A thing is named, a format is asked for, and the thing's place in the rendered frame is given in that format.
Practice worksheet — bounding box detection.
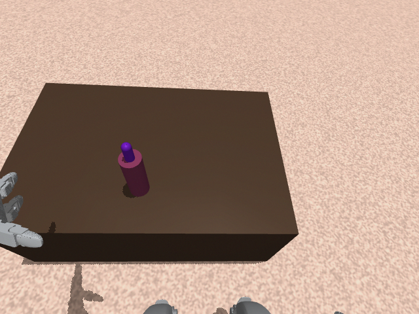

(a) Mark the bottle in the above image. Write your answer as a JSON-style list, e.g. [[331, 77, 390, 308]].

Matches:
[[118, 142, 150, 197]]

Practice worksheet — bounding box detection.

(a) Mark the left robot hand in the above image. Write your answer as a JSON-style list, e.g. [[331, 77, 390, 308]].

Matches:
[[0, 172, 43, 247]]

